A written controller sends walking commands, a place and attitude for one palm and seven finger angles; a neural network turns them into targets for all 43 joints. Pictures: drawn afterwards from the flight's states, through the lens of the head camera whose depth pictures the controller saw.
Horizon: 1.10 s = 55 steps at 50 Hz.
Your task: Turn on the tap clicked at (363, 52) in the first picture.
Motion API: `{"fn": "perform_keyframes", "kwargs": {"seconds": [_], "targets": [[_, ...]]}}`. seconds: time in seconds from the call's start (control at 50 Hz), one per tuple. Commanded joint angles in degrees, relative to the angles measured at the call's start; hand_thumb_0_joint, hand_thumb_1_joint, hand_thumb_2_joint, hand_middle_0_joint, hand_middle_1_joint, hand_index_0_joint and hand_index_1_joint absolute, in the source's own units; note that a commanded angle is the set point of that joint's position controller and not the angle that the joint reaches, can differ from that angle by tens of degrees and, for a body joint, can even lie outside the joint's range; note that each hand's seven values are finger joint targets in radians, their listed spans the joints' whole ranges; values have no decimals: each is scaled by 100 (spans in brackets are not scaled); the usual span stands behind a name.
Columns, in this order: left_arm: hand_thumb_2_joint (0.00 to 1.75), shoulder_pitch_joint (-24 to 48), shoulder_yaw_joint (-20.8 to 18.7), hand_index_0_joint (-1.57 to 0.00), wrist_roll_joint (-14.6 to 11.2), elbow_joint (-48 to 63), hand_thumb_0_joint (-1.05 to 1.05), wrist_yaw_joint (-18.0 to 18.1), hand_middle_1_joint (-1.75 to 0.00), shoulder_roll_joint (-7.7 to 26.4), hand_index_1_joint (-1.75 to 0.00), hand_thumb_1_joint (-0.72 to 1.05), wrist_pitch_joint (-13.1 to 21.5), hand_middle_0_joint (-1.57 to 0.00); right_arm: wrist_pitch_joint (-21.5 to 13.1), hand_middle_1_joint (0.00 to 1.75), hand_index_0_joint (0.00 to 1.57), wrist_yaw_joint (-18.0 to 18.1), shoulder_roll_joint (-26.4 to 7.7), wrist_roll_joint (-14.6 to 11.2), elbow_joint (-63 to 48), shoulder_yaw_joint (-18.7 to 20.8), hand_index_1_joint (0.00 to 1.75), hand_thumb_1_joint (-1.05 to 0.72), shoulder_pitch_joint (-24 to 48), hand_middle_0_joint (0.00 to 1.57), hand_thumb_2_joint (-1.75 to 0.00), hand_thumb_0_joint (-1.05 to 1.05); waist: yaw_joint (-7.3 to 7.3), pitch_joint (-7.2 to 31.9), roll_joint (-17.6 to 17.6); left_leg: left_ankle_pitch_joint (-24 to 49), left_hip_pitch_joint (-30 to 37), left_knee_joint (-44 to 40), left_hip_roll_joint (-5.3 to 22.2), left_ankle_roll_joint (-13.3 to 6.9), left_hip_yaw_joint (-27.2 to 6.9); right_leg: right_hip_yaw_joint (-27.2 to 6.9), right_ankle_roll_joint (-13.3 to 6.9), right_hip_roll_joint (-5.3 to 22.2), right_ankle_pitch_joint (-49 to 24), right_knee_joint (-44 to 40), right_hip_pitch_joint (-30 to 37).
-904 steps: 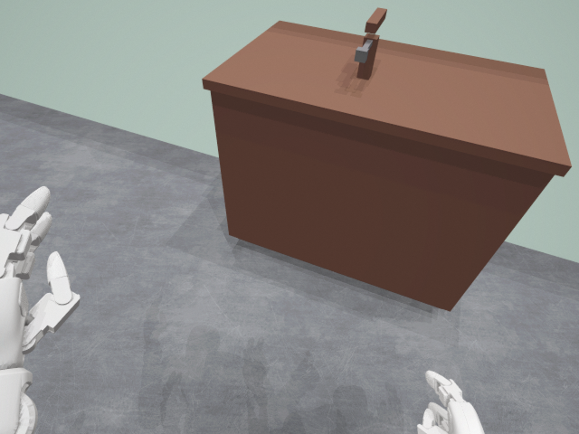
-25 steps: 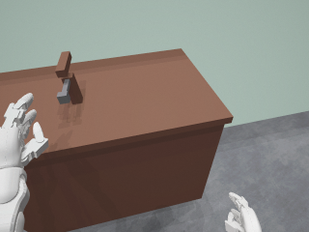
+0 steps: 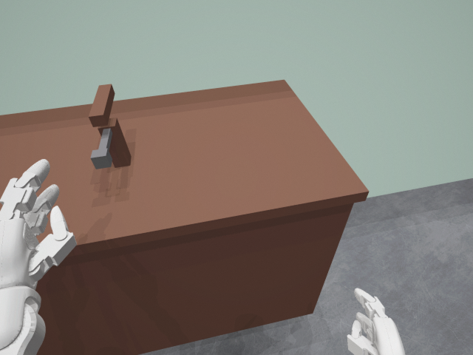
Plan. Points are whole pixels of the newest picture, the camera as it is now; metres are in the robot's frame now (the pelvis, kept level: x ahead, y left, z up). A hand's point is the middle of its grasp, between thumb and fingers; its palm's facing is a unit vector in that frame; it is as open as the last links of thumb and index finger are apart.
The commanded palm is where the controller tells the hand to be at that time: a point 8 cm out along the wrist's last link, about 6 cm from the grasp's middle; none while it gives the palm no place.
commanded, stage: turn the palm inward beside the body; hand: left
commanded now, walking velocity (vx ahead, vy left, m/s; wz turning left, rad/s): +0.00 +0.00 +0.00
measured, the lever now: (101, 158) +0.40 +0.33 +0.14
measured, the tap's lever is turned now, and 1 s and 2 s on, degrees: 0 0 0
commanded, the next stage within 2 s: reach beside the lever's end, fingers flat in 1.12 s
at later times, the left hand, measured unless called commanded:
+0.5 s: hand (50, 260) +0.16 +0.25 +0.18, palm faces +0.50 -0.86 -0.13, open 7.4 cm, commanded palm +0.10 +0.28 +0.20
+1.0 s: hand (59, 257) +0.16 +0.24 +0.18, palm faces +0.51 -0.86 -0.10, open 7.4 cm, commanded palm +0.11 +0.27 +0.20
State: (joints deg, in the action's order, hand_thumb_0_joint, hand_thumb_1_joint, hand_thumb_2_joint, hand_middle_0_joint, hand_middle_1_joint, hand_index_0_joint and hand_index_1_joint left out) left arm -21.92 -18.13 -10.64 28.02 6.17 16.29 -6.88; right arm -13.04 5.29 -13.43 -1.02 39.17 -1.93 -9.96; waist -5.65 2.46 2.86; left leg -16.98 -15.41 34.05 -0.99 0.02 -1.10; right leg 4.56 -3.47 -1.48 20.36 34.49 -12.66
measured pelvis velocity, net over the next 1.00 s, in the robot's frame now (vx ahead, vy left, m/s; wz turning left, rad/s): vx -0.02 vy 0.00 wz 0.01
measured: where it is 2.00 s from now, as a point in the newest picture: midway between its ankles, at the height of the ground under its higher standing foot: outside the picture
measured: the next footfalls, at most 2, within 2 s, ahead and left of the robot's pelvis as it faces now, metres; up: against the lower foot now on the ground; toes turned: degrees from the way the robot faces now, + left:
none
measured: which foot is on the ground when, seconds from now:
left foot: down 0.00-1.00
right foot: down 0.00-1.00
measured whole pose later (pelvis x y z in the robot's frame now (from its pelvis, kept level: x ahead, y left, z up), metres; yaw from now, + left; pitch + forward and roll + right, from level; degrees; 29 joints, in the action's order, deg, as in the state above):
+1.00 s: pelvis -0.02 +0.00 +0.01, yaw +1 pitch -6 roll +0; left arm -21.7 -15.6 -14.4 34.6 10.8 12.9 -20.8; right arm -13.0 5.4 -12.6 -1.9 40.5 -4.6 -6.9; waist -5.9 1.4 4.3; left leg -13.9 -10.8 30.6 -0.8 0.0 -2.0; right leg 5.4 -3.4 -1.8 17.0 29.9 -7.3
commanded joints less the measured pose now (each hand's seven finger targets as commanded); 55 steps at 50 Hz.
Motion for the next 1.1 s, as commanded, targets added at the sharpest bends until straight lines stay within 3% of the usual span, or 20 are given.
{"fn": "perform_keyframes", "kwargs": {"seconds": [0.0,0.04,0.06,0.18,0.2,0.28,0.32,0.34,0.4,0.48,0.52,0.58,0.68,0.7,0.78,0.8,0.88,1.0,1.04,1.08], "targets": [[90,706,-608,-20,-13,1288,0,133,-30,1004,-30,90,176,-20,-385,30,20,60,-514,-73,-942,119,30,-90,962,20,-90,0,-49,473,-31,1249,420,-491,43,-169,-72,-202,271,172,-1495,-693,-120],[90,772,-478,-20,-34,1321,0,159,-30,873,-30,90,77,-20,-373,30,20,66,-492,-62,-928,96,30,-90,991,20,-90,0,-22,399,-160,1057,420,-584,63,-152,-127,-163,270,159,-1220,-738,-142],[90,782,-432,-20,-35,1366,0,169,-30,845,-30,90,17,-20,-362,30,20,70,-485,-62,-940,87,30,-90,1049,20,-90,0,-34,333,22,942,427,-619,63,-147,-119,-182,261,162,-1061,-793,-165],[90,914,-319,-20,-31,1555,0,298,-30,781,-30,90,-208,-20,-339,30,20,82,-446,-52,-945,10,30,-90,1222,20,-90,0,-27,233,-38,411,441,-790,63,-139,-193,-175,256,158,-494,-950,-180],[90,947,-354,-20,-13,1616,0,325,-30,812,-30,90,-239,-20,-345,30,20,77,-430,-76,-957,-14,30,-90,1304,20,-90,0,-40,203,164,366,457,-793,57,-137,-179,-191,248,162,-449,-975,-221],[90,935,-236,-20,-59,1666,0,368,-30,714,-30,90,-332,-20,-341,30,20,89,-426,-66,-932,-29,30,-90,1352,20,-90,0,-32,99,12,30,409,-857,39,-142,-200,-215,262,181,-160,-1078,-188],[90,895,-206,-20,-55,1805,0,394,-30,657,-30,90,-362,-20,-368,30,20,88,-400,-71,-942,-37,30,-90,1415,20,-90,0,-35,174,141,115,493,-854,39,-136,-186,-208,250,183,-232,-1064,-154],[90,857,-243,-20,-88,1779,0,406,-30,672,-30,90,-379,-20,-372,30,20,85,-415,-64,-930,-41,30,-90,1376,20,-90,0,-34,178,-61,128,454,-884,46,-123,-232,-166,252,177,-263,-1043,-133],[90,749,-268,-20,-109,1824,0,422,-30,658,-30,90,-457,-20,-380,30,20,69,-416,-92,-918,-33,30,-90,1414,20,-90,0,-59,167,137,278,494,-854,45,-114,-206,-171,238,177,-378,-1054,-109],[90,713,-162,-20,-230,1836,0,399,-30,531,-30,90,-581,-20,-382,30,20,80,-433,-92,-899,-25,30,-90,1446,20,-90,0,-25,46,-144,287,487,-811,44,-143,-195,-197,268,196,-368,-1154,-123],[90,795,-151,-20,-197,1968,0,435,-30,539,-30,90,-617,-20,-403,30,20,73,-413,-111,-913,-43,30,-90,1464,20,-90,0,-44,21,155,238,486,-868,36,-112,-210,-182,245,204,-345,-1112,-112],[90,849,-230,-20,-251,1957,0,476,-30,571,-30,90,-680,-20,-402,30,20,84,-431,-94,-897,-33,30,-90,1476,20,-90,0,-43,65,-59,198,496,-862,28,-128,-235,-197,259,195,-291,-1156,-91],[90,892,-237,-20,-336,1919,0,480,-30,530,-30,90,-822,-20,-409,30,20,92,-440,-111,-873,-40,30,-90,1513,20,-90,0,-54,68,-5,274,514,-837,17,-131,-217,-225,267,212,-352,-1205,-36],[90,882,-260,-20,-326,1917,0,484,-30,546,-30,90,-861,-20,-413,30,20,80,-433,-132,-868,-44,30,-90,1566,20,-90,0,-63,56,175,293,550,-829,17,-128,-206,-239,255,214,-351,-1237,-53],[90,889,-203,-20,-337,1900,0,467,-30,519,-30,90,-917,-20,-405,30,20,88,-439,-114,-884,-49,30,-90,1529,20,-90,0,-43,46,-168,273,547,-826,15,-151,-207,-259,288,214,-305,-1283,-43],[90,903,-219,-20,-296,1924,0,469,-30,551,-30,90,-929,-20,-407,30,20,70,-430,-143,-880,-50,30,-90,1569,20,-90,0,-54,12,45,285,576,-823,21,-141,-192,-257,271,211,-290,-1300,-67],[90,887,-252,-20,-333,1887,0,472,-30,541,-30,90,-955,-20,-387,30,20,78,-443,-112,-890,-46,30,-90,1527,20,-90,0,-69,84,-153,410,590,-825,15,-150,-202,-253,283,205,-439,-1264,-5],[90,876,-270,-20,-306,1974,0,473,-30,553,-30,90,-958,-20,-397,30,20,47,-440,-122,-910,-38,30,-90,1529,20,-90,0,-71,165,128,706,711,-759,14,-144,-162,-272,272,218,-745,-1251,34],[90,783,-248,-20,-323,1931,0,454,-30,506,-30,90,-942,-20,-398,30,20,45,-446,-103,-932,-28,30,-90,1465,20,-90,0,-70,243,-190,873,693,-754,22,-152,-166,-249,289,206,-980,-1176,118],[90,815,-246,-20,-337,1999,0,427,-30,510,-30,90,-918,-20,-390,30,20,41,-460,-97,-929,-7,30,-90,1437,20,-90,0,-57,324,-156,1045,745,-689,13,-159,-132,-260,300,217,-1247,-1141,141]]}}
